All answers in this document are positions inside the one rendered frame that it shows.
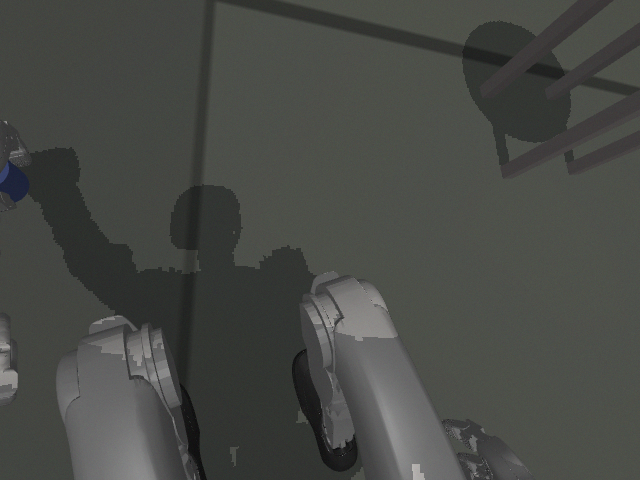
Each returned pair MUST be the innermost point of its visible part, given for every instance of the tin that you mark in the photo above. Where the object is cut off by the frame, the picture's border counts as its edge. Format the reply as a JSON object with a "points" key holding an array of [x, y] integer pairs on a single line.
{"points": [[13, 182]]}

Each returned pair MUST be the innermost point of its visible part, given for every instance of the left robot foot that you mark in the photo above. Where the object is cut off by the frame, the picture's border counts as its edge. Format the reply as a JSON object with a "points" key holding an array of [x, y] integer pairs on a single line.
{"points": [[193, 434]]}

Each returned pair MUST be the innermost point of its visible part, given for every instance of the left robot arm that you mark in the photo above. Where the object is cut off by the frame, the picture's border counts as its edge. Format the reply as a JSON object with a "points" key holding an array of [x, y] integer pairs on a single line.
{"points": [[8, 362]]}

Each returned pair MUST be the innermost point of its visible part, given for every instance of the left robot hand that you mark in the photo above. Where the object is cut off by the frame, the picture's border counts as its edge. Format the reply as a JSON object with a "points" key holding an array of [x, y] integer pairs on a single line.
{"points": [[12, 148]]}

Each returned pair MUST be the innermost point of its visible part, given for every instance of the right robot hand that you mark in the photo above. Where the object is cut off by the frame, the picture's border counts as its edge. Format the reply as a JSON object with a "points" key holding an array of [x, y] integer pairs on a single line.
{"points": [[496, 461]]}

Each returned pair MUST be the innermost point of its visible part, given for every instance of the right robot foot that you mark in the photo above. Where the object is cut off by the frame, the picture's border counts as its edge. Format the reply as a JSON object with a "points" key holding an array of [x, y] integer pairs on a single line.
{"points": [[338, 459]]}

